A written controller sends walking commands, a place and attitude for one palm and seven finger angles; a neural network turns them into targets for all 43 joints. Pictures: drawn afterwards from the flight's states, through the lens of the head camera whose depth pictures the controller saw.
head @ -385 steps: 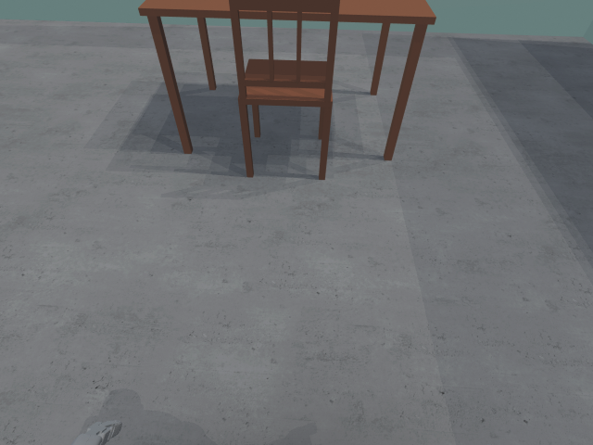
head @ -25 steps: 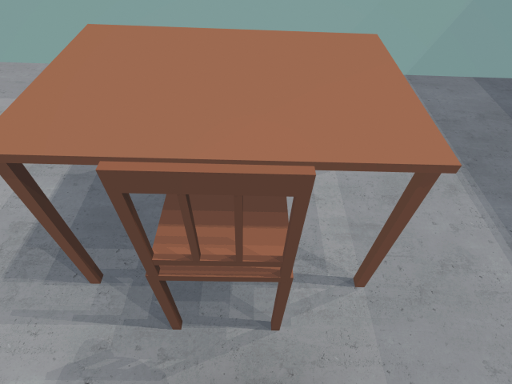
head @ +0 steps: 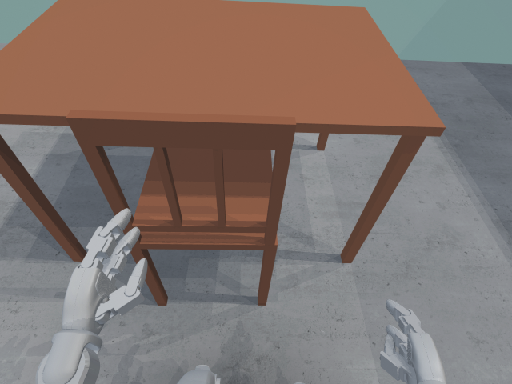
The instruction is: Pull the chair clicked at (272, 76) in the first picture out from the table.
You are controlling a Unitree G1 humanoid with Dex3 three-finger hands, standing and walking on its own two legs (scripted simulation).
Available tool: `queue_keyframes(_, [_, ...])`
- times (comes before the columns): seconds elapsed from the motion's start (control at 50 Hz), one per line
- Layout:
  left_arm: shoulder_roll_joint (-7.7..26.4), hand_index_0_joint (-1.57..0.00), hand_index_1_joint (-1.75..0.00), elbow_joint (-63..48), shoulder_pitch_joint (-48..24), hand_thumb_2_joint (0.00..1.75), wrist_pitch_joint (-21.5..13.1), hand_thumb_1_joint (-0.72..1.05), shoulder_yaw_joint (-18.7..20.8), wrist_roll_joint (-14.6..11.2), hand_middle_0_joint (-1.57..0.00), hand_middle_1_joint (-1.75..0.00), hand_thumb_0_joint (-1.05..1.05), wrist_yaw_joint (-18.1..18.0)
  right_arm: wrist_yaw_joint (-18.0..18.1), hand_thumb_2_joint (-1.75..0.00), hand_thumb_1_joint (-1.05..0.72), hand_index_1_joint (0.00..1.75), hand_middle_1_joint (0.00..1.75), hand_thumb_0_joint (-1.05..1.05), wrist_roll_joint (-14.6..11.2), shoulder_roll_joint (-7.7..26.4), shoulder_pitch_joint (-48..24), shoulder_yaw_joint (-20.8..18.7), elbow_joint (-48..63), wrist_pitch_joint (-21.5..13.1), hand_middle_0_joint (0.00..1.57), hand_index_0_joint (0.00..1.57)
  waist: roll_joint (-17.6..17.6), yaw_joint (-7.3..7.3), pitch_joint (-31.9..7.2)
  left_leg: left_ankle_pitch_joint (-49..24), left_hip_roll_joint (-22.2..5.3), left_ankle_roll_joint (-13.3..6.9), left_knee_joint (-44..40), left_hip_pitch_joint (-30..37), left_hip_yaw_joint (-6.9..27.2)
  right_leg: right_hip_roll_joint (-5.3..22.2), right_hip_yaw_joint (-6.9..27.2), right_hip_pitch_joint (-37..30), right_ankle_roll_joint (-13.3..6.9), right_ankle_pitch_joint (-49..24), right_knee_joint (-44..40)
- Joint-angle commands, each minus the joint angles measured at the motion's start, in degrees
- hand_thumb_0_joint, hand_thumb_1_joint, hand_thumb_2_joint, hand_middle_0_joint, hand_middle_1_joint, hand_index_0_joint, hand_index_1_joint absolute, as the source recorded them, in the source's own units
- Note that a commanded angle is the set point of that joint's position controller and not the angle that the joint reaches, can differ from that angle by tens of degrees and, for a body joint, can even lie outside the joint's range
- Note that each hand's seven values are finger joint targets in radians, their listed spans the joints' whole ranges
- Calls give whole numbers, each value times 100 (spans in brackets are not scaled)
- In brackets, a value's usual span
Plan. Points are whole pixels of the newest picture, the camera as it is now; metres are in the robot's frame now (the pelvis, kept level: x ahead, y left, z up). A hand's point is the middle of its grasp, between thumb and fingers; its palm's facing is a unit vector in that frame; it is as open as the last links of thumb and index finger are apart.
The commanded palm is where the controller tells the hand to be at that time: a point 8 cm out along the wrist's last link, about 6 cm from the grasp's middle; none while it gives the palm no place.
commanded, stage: raise the hand toward the chair's back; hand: left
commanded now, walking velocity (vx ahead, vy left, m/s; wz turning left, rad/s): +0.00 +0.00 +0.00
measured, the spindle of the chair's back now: (170, 188) +0.51 +0.21 -0.05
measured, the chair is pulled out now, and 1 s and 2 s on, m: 0.00 0.00 0.00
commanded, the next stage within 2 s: aim the fingers beside a spindle in 1.76 s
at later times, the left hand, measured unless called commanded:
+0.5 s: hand (134, 300) +0.25 +0.20 +0.00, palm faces +0.07 -1.00 -0.01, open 12.9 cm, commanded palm +0.21 +0.25 +0.01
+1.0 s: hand (103, 296) +0.24 +0.23 +0.02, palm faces +0.07 -1.00 -0.05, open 16.6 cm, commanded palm +0.22 +0.29 +0.02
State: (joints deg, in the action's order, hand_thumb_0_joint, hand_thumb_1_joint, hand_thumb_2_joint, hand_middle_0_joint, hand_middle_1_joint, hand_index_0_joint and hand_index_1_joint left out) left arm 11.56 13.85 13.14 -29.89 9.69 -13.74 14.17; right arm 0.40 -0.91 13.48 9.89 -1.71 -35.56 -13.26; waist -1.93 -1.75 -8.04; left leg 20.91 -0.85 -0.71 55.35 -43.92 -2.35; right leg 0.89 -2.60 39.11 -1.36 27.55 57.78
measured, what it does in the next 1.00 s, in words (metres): stands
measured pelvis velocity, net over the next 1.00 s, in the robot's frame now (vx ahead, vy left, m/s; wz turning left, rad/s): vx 0.01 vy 0.03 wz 0.02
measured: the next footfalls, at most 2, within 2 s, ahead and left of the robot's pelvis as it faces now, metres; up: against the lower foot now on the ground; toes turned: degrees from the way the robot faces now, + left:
none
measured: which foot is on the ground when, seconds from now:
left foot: down 0.00-1.00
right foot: down 0.00-1.00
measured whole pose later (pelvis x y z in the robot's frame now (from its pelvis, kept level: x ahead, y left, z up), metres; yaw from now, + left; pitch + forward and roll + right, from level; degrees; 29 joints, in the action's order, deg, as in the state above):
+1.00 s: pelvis +0.01 +0.03 -0.03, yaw +1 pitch +15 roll -4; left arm 13.9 1.9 18.9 -23.2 11.0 -15.1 13.0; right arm 3.0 -1.4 12.5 10.3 0.6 -30.6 -9.3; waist 2.2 0.2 -9.3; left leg 26.5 -0.9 -2.6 66.4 -55.4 0.5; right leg 0.6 -5.2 46.9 0.4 32.0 63.7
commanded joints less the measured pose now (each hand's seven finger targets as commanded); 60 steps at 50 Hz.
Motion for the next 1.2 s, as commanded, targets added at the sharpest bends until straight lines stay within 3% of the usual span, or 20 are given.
queue_keyframes(0.0, [726, -16, -23, -456, 1105, 72, 204, 48, 564, -312, -16, -23, 0, 502, 73, -90, -90, 30, 30, 0, -172, 856, -666, -247, 1570, -117, 20, 20, 301, 573, -473, 572, 312, 48, -157, -192, 5, 21, 378, 252, -29, 805, -968])
queue_keyframes(0.04, [1011, -15, -23, -1528, 233, 70, 18, 43, 768, -384, -15, -23, 0, 243, 182, -90, -90, 30, 30, 0, -112, 763, -554, -246, 1669, -164, 20, 20, 327, 383, -632, 1041, 238, -17, 138, -463, 72, 56, 716, 608, 20, 1705, -1049])
queue_keyframes(0.08, [1293, -15, -22, -3115, -775, 68, -605, 39, 805, -307, -15, -22, 0, -146, 290, -90, -90, 30, 30, 0, 13, 657, -284, -236, 1492, -255, 20, 20, 689, 126, -1081, 822, 93, -93, 489, -254, 194, -44, 787, 891, -6, 1467, -797])
queue_keyframes(0.1, [1348, -15, -22, -3745, -880, 67, -926, 36, 762, -234, -15, -22, 0, -294, 348, -90, -90, 30, 30, 0, 76, 629, -192, -233, 1446, -292, 20, 20, 1033, 117, -1450, 637, 68, -129, 552, -45, 237, -81, 757, 869, -58, 1204, -656])
queue_keyframes(0.14, [1000, -14, -21, -3895, -385, 65, -1317, 32, 217, -132, -14, -21, 0, -356, 395, -90, -90, 30, 30, 0, 119, 620, -46, -171, 1156, -413, 20, 20, 1292, 3, -1386, 400, -1, -137, 669, 101, 338, -189, 529, 1252, -126, 688, -313])
queue_keyframes(0.22, [884, -13, -19, -2653, 75, 61, -998, 22, -114, -202, -13, -19, 0, 213, 453, -90, -90, 30, 30, 0, 38, 758, 7, -129, 816, -524, 20, 20, 712, -343, -899, 69, -68, -159, 1050, -468, 437, -151, 577, 1218, -3, 65, -362])
queue_keyframes(0.28, [916, -13, -18, -1008, 645, 58, 201, 15, 216, -283, -13, -18, 0, 686, 526, -90, -90, 30, 30, 0, -136, 764, -89, -143, 812, -308, 20, 20, 34, -135, -552, 209, 3, -145, 993, -995, 378, -91, 795, 911, 92, 317, -735])
queue_keyframes(0.36, [1234, -12, -17, -1604, 843, 54, 1384, 6, 1075, -696, -12, -17, 0, 663, 576, -90, -90, 30, 30, 0, -193, 695, -314, -179, 1259, -35, 20, 20, -395, 369, -1633, -442, 139, -148, 684, -680, 323, 171, 920, -592, 318, -976, -844])
queue_keyframes(0.38, [1339, -11, -16, -1663, 1059, 53, 1379, 4, 1444, -731, -11, -16, 0, 454, 567, -90, -90, 30, 30, 0, -159, 594, -353, -209, 1217, -17, 20, 20, -349, 507, -1809, -681, 102, -121, 666, -580, 374, 164, 869, -788, 337, -1540, -706])
queue_keyframes(0.44, [988, -11, -15, -2794, 1053, 50, 712, -3, 1254, -623, -11, -15, 0, -114, 452, -90, -90, 30, 30, 0, -42, 374, -135, -257, 1133, -90, 20, 20, -12, 513, -2118, -1465, 36, -92, 402, 92, 357, 36, 314, -731, 225, -2958, -251])
queue_keyframes(0.48, [873, -10, -15, -2945, 1016, 48, 181, -8, 961, -395, -10, -15, 0, -339, 395, -90, -90, 30, 30, 0, 32, 365, -84, -283, 933, -140, 20, 20, 149, 411, -1879, -1701, -11, -108, 358, 326, 355, -89, 81, -258, 134, -2741, -125])
queue_keyframes(0.54, [556, -10, -14, -2260, 889, 45, -269, -15, 412, -131, -10, -14, 0, -255, 317, -90, -90, 30, 30, 0, 83, 504, -8, -293, 742, -161, 20, 20, 257, 18, -1232, -1446, -45, -104, 539, 224, 423, -127, -65, 670, 94, -1977, 9])
queue_keyframes(0.6, [414, -9, -12, -1552, 833, 42, -190, -22, 98, -130, -9, -12, 0, 151, 331, -90, -90, 30, 30, 0, -2, 709, 27, -290, 779, -144, 20, 20, 99, -134, -809, -725, -42, -103, 561, -141, 461, -138, -52, 1117, 63, -1103, -87])
queue_keyframes(0.68, [1125, -8, -11, -2294, 672, 38, 65, -31, 684, -369, -8, -11, 0, 356, 434, -90, -90, 30, 30, 0, -76, 833, 12, -302, 1039, -168, 20, 20, 524, 187, -1765, -824, -26, -118, 319, 351, 467, -142, -15, 540, 4, -1008, -192])
queue_keyframes(0.74, [1131, -7, -10, -3278, 743, 35, 24, -38, 817, -446, -7, -10, 0, 42, 439, -90, -90, 30, 30, 0, -54, 684, 12, -286, 1157, -167, 20, 20, 852, 346, -2292, -1486, -66, -79, 135, 1060, 533, -154, -140, 362, -15, -1329, -130])
queue_keyframes(0.82, [848, -6, -8, -3028, 807, 31, 20, -48, 613, -276, -6, -8, 0, -425, 375, -90, -90, 30, 30, 0, 3, 615, -27, -245, 1053, -38, 20, 20, 843, 187, -1670, -1503, -125, -7, 85, 1033, 651, -185, -287, 749, -7, -1136, -94])
queue_keyframes(0.9, [563, -6, -8, -1785, 654, 30, 391, -50, 156, -63, -6, -8, 0, -218, 338, -90, -90, 30, 30, 0, -46, 787, -7, -174, 1145, 148, 20, 20, 373, -64, -602, -157, -111, -5, -70, 262, 725, -225, -338, 1227, 10, -335, -239])
queue_keyframes(1.0, [1008, -6, -8, -2185, 158, 30, 643, -50, 408, -241, -6, -8, 0, 145, 416, -90, -90, 30, 30, 0, -102, 894, 53, -106, 1443, 166, 20, 20, 459, 76, -1180, 122, -49, -50, -248, 497, 712, -227, -228, 733, -20, -169, -466])
queue_keyframes(1.06, [1259, -6, -8, -3085, -79, 30, 338, -50, 648, -279, -6, -8, 0, -48, 434, -90, -90, 30, 30, 0, -51, 798, 35, -71, 1452, 79, 20, 20, 1013, 199, -1620, -312, -86, -3, -309, 1072, 774, -225, -238, 673, -64, -353, -384])
queue_keyframes(1.18, [1046, -6, -8, -2209, 114, 30, 172, -50, 613, -186, -6, -8, 0, -321, 356, -90, -90, 30, 30, 0, 4, 805, 12, -40, 1177, 77, 20, 20, 786, 25, -951, 150, -122, 36, -348, 680, 919, -249, -329, 1065, -33, -130, -320])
